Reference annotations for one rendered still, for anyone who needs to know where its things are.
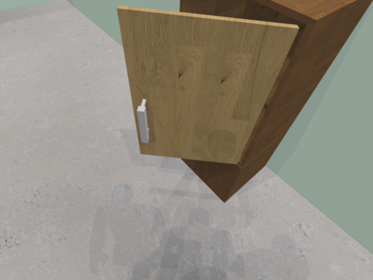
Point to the cupboard door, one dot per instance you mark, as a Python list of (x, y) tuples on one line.
[(205, 78)]

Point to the handle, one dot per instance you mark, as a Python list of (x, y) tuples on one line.
[(142, 118)]

